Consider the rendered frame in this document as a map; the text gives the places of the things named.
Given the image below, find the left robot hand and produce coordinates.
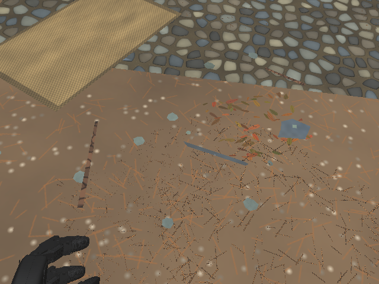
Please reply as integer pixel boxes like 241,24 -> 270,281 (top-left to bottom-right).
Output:
11,235 -> 100,284

